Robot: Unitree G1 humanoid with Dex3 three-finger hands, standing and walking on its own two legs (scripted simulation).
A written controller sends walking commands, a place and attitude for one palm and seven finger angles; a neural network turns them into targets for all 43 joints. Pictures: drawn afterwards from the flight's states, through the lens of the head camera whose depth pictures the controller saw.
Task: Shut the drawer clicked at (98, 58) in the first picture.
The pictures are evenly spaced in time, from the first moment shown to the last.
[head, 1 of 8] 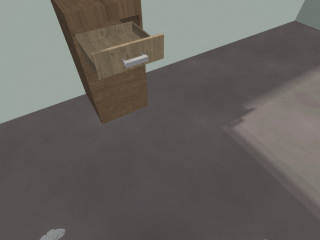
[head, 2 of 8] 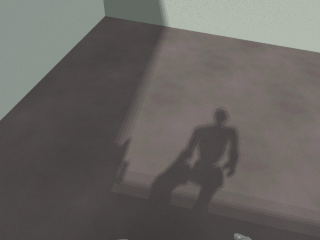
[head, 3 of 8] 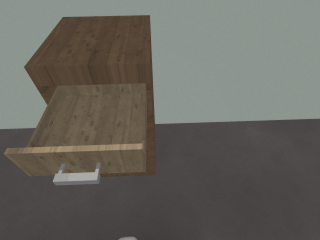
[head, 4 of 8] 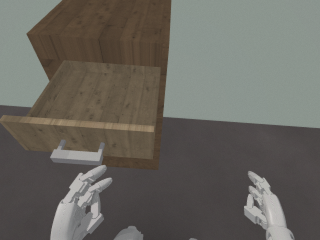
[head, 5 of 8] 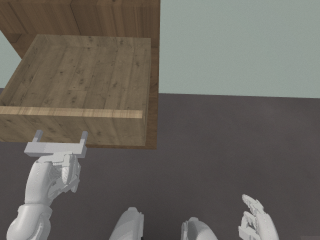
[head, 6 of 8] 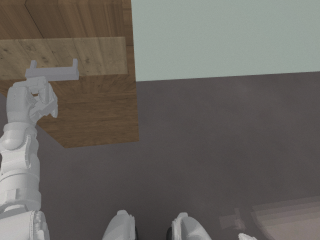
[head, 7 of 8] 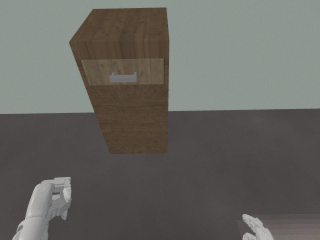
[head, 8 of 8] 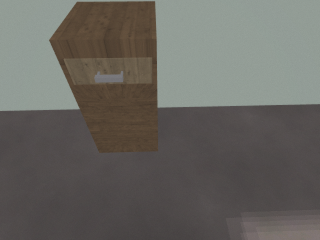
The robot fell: no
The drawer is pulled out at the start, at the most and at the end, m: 0.30 0.30 0.00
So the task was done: yes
